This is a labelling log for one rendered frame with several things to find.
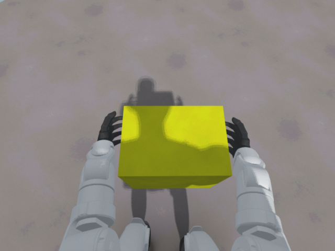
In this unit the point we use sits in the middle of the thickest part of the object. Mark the robot right forearm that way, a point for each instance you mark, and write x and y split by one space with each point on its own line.
256 211

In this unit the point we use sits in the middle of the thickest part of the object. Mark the right robot thigh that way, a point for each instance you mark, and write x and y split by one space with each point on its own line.
199 241

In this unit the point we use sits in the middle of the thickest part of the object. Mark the robot left shin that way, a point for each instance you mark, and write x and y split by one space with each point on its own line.
138 220

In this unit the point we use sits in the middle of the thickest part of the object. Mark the left robot upper arm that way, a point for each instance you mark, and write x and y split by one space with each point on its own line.
100 239

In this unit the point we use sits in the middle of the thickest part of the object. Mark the right robot upper arm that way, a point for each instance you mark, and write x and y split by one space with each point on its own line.
249 242

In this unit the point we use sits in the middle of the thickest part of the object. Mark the right robot hand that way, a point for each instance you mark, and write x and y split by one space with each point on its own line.
239 135

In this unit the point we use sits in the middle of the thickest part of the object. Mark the carton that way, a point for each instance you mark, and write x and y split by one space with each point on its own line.
173 147

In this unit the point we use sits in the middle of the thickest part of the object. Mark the robot left forearm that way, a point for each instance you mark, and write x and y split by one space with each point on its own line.
95 201

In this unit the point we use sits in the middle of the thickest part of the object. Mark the left robot hand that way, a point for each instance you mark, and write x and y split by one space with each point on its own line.
107 128

